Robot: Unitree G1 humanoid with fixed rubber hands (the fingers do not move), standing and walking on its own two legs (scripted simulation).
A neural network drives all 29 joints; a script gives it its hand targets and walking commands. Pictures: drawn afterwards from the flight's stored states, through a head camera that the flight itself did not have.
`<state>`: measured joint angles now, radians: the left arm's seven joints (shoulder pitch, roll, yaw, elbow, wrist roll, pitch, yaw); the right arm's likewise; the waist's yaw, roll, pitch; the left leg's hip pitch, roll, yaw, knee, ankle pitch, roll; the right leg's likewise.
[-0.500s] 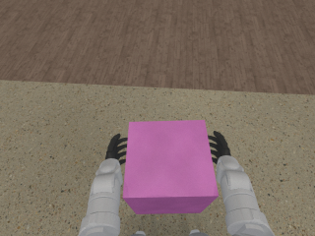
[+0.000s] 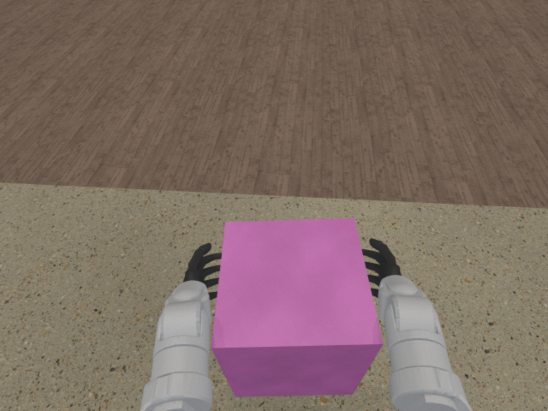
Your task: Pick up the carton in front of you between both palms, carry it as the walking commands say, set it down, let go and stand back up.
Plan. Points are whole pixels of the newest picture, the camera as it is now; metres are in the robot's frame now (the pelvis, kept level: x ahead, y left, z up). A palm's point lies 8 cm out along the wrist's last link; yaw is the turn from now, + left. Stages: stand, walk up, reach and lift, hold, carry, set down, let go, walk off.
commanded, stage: reach and lift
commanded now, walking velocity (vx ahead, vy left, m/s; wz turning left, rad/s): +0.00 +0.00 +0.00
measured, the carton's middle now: (292, 312) +0.30 +0.00 -0.05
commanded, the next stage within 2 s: hold in 0.78 s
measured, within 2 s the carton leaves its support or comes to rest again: neither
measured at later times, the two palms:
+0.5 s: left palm (195, 280) +0.31 +0.15 +0.04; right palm (388, 275) +0.31 -0.15 +0.04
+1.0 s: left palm (191, 280) +0.30 +0.15 +0.06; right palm (393, 274) +0.30 -0.15 +0.06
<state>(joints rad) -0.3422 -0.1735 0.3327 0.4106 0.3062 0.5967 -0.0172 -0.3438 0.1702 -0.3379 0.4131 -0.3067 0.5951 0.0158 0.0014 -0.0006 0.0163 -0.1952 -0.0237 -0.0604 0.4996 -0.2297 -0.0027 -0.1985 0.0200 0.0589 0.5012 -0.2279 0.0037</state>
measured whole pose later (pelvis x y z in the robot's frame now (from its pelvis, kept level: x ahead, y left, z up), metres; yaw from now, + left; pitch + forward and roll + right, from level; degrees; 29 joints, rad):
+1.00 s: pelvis +0.02 +0.00 +0.01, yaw +0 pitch -8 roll +0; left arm -0.23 -0.14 0.19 0.19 0.25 0.75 0.00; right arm -0.23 0.15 -0.20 0.19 -0.25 0.75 0.00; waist 0.00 0.00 0.03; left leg -0.03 -0.02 -0.06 0.36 -0.19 0.00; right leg -0.04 0.02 0.06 0.36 -0.19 0.00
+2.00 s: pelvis +0.13 +0.01 +0.00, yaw -1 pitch +5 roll -2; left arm -0.10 -0.13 0.10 -0.33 0.09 1.05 0.09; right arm -0.11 0.13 -0.08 -0.33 -0.10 1.06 -0.09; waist -0.01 0.05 -0.17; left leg -0.16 0.06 0.03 0.47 -0.39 -0.01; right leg -0.37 0.01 -0.16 0.52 -0.34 -0.01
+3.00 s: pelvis +0.75 +0.02 -0.01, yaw +2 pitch +4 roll -1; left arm 0.08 -0.14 0.03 -0.49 0.00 1.14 0.16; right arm 0.09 0.14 -0.06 -0.52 -0.01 1.15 -0.16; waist 0.02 0.03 -0.09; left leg -0.24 0.08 0.06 1.12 -0.43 0.00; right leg -0.45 -0.05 -0.27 0.56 -0.18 -0.09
